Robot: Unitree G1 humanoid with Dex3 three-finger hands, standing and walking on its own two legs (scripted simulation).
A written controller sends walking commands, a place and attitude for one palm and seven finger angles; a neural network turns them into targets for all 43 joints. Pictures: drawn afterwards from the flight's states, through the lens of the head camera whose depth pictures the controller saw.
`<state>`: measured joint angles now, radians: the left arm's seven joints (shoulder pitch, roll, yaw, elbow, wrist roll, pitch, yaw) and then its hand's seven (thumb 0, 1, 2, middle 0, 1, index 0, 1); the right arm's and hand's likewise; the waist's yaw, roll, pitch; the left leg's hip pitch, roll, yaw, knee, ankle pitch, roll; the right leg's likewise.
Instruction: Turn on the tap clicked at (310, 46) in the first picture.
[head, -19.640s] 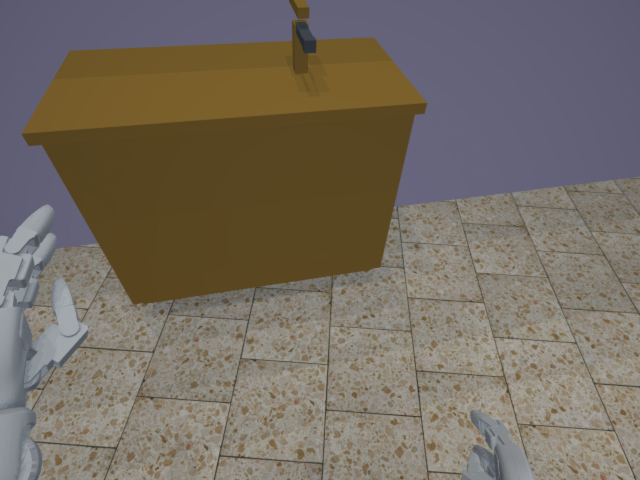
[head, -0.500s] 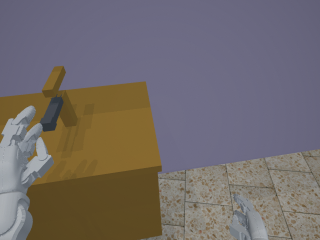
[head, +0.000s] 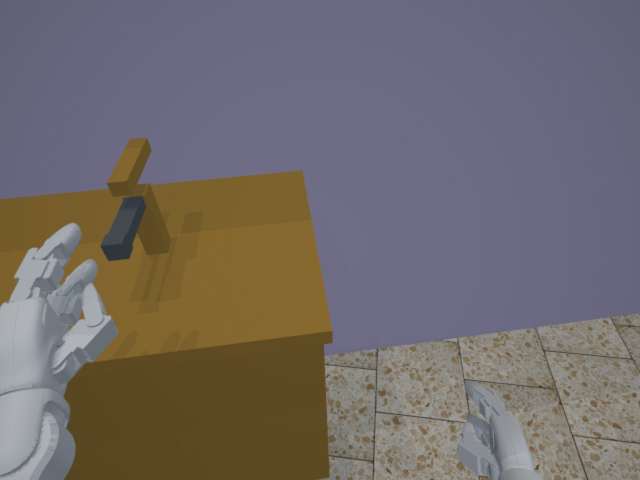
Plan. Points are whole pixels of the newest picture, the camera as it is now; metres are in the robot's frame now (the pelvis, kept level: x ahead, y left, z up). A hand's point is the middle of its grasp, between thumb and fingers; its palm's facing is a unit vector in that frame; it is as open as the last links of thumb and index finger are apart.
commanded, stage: turn the palm inward beside the body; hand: left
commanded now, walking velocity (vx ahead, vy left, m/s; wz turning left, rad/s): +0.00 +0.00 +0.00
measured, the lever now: (117, 246) +0.34 +0.34 +0.13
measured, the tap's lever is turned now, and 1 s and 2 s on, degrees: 0 0 0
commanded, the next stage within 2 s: reach beside the lever's end, fingers flat in 0.46 s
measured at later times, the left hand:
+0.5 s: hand (125, 320) +0.19 +0.22 +0.19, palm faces +0.46 -0.88 -0.10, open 7.4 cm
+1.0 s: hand (122, 301) +0.22 +0.25 +0.17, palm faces +0.51 -0.85 -0.10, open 7.4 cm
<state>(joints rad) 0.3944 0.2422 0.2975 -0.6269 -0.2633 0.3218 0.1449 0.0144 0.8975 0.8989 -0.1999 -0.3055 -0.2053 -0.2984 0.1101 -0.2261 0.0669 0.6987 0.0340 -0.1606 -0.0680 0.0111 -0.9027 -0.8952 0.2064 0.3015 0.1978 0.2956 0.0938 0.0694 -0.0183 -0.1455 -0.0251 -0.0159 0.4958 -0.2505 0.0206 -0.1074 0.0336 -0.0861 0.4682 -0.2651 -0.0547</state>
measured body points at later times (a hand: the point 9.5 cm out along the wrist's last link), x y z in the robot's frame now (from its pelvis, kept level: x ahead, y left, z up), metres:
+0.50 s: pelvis +0.01 -0.01 +0.00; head -0.04 -0.04 +0.45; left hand +0.16 +0.26 +0.19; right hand +0.23 -0.21 -0.07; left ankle +0.02 +0.11 -0.74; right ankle +0.00 -0.08 -0.74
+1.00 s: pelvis +0.01 -0.02 +0.00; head -0.02 -0.05 +0.45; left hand +0.19 +0.29 +0.18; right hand +0.22 -0.23 -0.08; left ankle +0.02 +0.11 -0.74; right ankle +0.00 -0.08 -0.74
